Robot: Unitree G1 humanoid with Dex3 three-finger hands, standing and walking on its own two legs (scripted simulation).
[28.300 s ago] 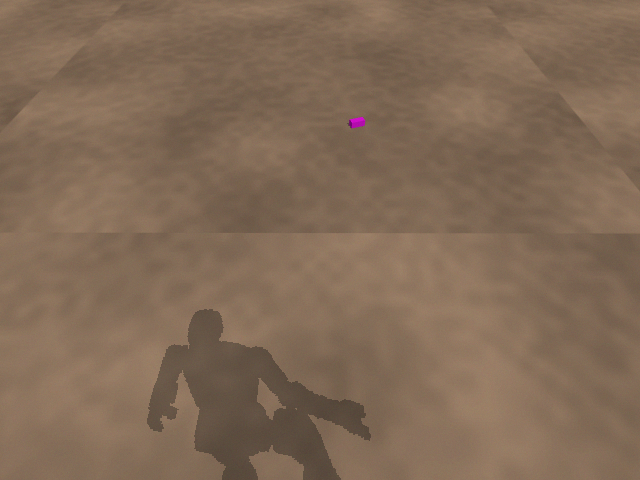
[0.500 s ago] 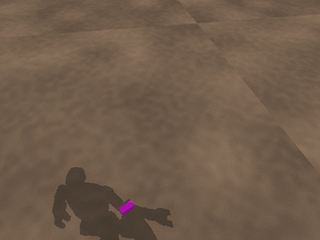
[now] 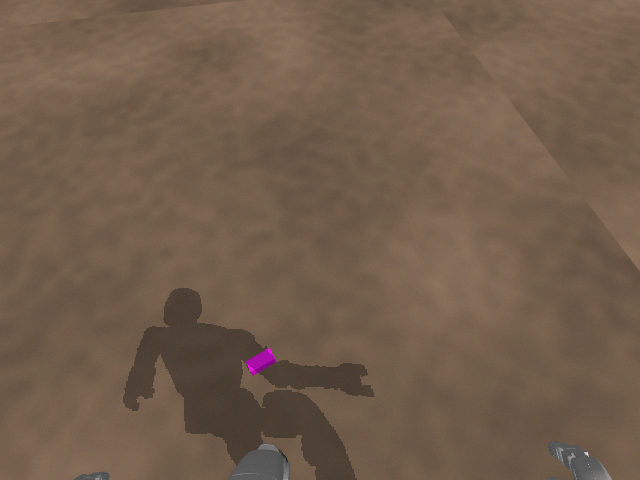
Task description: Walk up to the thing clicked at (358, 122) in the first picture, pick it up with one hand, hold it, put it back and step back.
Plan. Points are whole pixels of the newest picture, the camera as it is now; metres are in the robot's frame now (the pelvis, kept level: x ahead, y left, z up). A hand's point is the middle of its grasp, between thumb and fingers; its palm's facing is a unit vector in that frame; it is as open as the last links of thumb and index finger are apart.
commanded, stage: walk up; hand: left
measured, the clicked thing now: (261, 361) +0.49 +0.24 -0.74
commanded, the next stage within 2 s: stand in 1.32 s
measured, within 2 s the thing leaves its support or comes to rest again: neither
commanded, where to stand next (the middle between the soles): +0.10 +0.00 m, yaw +1 degrees
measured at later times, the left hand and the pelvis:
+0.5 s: hand out of the picture +0.00 +0.31 -0.14, palm faces +0.08 -0.92 -0.39, open 7.4 cm; pelvis +0.01 +0.03 +0.01, yaw +5 degrees
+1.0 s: hand out of the picture +0.12 +0.30 -0.13, palm faces -0.04 -0.92 -0.38, open 7.4 cm; pelvis +0.00 +0.04 +0.01, yaw +0 degrees
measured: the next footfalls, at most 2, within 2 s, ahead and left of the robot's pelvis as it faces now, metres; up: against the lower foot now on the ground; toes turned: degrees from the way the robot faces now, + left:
left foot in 0.40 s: +0.04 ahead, +0.15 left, +0.00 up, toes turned +3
right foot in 0.68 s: +0.08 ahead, -0.10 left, +0.00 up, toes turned +2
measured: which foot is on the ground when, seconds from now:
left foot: up 0.00-0.38, down 0.40-1.00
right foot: down 0.00-0.42, up 0.44-0.66, down 0.68-1.00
